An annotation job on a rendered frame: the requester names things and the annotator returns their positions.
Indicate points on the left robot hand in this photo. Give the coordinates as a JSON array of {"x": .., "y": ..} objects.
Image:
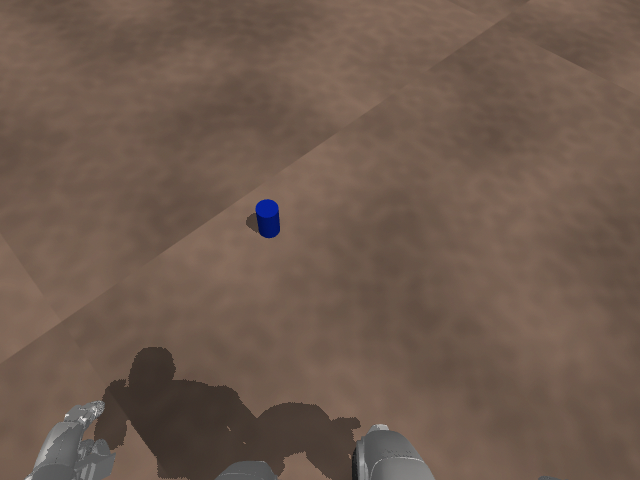
[{"x": 63, "y": 445}]

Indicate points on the left robot arm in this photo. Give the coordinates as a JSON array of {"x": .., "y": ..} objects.
[{"x": 53, "y": 472}]

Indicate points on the can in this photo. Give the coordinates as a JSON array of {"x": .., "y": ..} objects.
[{"x": 267, "y": 213}]

